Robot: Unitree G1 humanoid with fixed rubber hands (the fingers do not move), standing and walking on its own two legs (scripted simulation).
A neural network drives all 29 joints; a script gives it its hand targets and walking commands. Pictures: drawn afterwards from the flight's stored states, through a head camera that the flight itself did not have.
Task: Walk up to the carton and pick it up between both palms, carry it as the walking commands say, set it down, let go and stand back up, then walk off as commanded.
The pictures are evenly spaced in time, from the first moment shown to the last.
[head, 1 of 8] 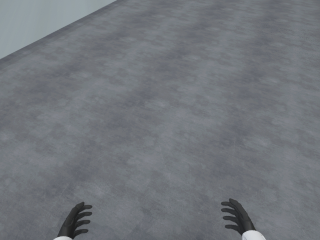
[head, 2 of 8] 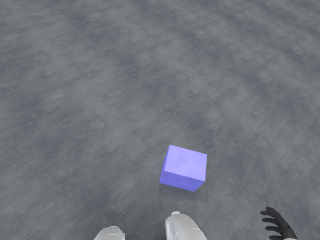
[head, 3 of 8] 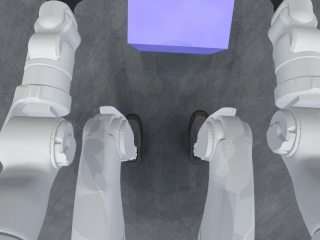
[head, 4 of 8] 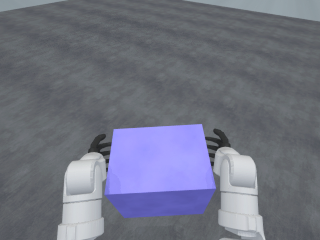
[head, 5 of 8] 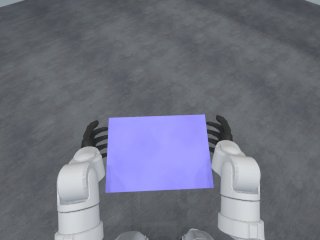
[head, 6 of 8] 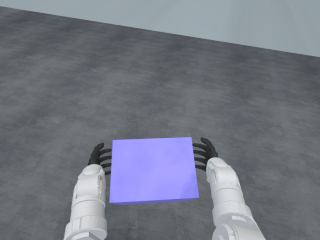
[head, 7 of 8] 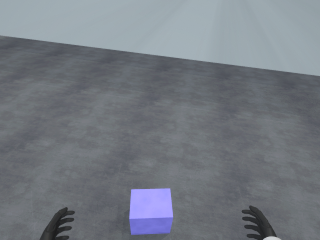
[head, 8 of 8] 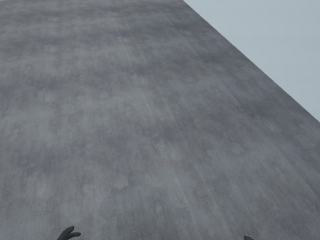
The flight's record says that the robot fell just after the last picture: no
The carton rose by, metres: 0.68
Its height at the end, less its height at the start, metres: +0.00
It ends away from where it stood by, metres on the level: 3.83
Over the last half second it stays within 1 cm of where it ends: yes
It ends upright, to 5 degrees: yes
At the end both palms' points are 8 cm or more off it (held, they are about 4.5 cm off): yes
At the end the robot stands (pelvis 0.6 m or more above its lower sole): yes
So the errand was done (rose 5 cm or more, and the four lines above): yes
